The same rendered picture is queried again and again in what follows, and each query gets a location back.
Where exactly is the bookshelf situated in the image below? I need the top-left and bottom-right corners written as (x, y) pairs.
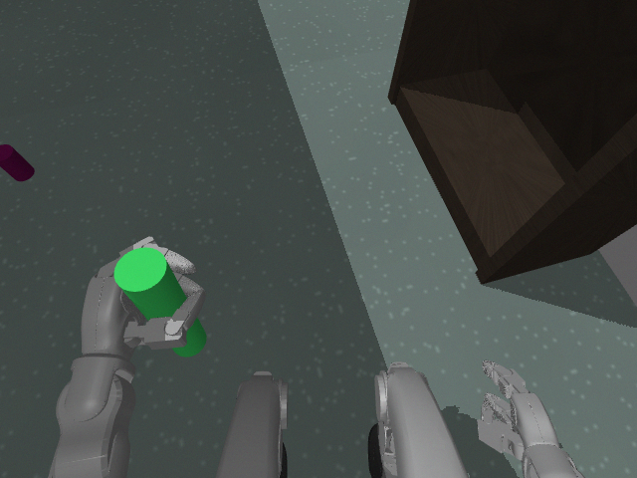
top-left (388, 0), bottom-right (637, 285)

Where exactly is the right robot hand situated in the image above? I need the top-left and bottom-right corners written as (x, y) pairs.
top-left (477, 360), bottom-right (560, 462)

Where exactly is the left robot arm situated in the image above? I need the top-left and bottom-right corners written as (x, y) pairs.
top-left (48, 354), bottom-right (136, 478)

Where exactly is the right robot arm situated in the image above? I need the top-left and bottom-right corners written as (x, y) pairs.
top-left (522, 444), bottom-right (585, 478)

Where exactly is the left robot hand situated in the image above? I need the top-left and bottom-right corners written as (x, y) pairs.
top-left (81, 236), bottom-right (206, 360)

